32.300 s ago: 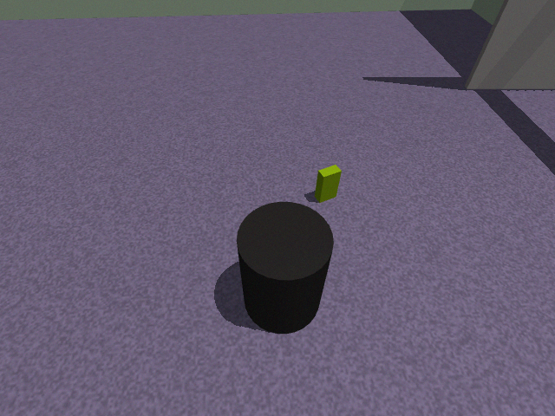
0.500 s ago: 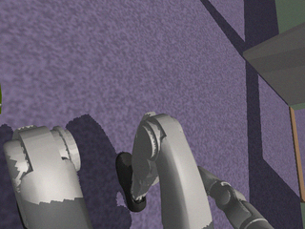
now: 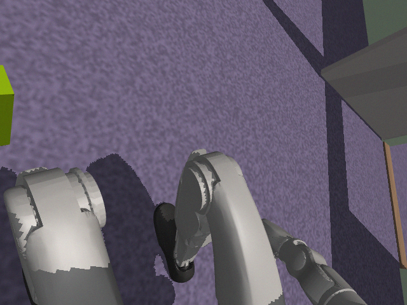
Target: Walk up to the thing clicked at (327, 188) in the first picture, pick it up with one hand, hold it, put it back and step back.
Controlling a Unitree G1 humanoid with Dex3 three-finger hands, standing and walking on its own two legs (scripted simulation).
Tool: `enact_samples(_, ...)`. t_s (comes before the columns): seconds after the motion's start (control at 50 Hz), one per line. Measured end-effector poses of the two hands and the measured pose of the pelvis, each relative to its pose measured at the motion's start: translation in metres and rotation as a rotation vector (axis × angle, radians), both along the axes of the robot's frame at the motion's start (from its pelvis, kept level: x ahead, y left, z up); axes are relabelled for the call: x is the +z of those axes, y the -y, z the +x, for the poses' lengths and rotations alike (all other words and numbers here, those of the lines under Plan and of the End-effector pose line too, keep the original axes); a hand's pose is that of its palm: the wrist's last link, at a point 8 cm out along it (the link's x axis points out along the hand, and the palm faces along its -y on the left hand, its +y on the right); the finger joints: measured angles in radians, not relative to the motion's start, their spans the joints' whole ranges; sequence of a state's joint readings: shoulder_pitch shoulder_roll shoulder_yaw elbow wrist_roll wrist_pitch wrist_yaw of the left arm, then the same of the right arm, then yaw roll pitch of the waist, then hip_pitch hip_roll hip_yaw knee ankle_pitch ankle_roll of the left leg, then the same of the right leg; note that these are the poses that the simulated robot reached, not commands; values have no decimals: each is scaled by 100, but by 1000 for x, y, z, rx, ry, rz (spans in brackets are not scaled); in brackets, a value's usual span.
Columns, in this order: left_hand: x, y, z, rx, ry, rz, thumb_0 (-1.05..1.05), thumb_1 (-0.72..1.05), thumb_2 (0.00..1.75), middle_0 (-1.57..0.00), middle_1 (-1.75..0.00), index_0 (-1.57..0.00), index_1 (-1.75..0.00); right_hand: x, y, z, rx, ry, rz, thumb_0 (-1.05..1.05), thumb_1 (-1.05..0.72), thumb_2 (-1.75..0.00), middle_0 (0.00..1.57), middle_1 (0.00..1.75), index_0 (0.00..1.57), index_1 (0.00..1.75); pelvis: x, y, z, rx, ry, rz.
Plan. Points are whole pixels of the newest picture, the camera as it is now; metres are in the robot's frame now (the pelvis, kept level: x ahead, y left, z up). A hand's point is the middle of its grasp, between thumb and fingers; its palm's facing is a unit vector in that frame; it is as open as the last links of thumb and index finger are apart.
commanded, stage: close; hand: left
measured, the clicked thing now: out of the picture +0.44 +0.28 -0.19
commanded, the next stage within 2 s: settle in 0.30 s
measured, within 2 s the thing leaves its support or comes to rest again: neither
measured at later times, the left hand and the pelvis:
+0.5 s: hand out of the picture +0.41 +0.31 -0.16, palm faces +0.44 -0.90 +0.05, open 9.5 cm; pelvis +0.00 +0.00 +0.00, yaw +0 degrees
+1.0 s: hand out of the picture +0.38 +0.33 -0.10, palm faces +0.43 -0.90 +0.01, open 9.6 cm; pelvis +0.00 +0.00 +0.01, yaw +2 degrees
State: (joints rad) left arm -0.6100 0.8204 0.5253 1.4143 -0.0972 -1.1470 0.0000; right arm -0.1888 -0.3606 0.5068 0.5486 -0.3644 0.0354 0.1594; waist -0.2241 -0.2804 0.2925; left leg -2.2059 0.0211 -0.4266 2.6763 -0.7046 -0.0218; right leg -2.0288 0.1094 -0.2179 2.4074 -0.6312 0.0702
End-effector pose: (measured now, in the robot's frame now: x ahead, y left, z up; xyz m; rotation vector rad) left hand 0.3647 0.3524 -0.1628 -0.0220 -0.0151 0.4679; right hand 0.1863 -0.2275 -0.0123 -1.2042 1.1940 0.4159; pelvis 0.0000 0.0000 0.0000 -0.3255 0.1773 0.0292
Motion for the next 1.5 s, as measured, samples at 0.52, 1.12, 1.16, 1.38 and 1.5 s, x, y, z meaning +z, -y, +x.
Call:
enact_samples(0.52, -3, 4, -2, -15, 15, -15, 2, -39, 81, -95, -114, -88, -113, 4, -5, 2, 9, 14, -8, 0, -90, -90, 20, 30, 21, 30, 0, -1, -1, -2, 11, -7)
enact_samples(1.12, 95, -22, -29, -17, 52, 59, 5, -57, 109, -95, -129, -89, -126, -8, -3, 23, -164, 109, 202, 0, -90, -90, 20, 30, 21, 30, 19, 8, 6, 41, -129, 52)
enact_samples(1.16, 105, -21, -30, -25, 43, 69, 5, -57, 109, -94, -129, -89, -127, -11, -2, 24, -190, 112, 225, 0, -90, -90, 20, 30, 21, 30, 22, 9, 7, 47, -148, 60)
enact_samples(1.38, 145, -17, -36, -5, -10, 73, 5, -58, 111, -94, -130, -89, -127, -26, 5, 31, -315, 109, 326, 0, -90, -89, 20, 30, 21, 30, 38, 18, 15, 74, -252, 109)
enact_samples(1.5, 165, -13, -29, -18, -15, 84, 4, -58, 111, -94, -129, -89, -126, -32, 14, 35, -373, 114, 348, 0, -90, -89, 20, 30, 21, 30, 44, 23, 20, 83, -293, 132)
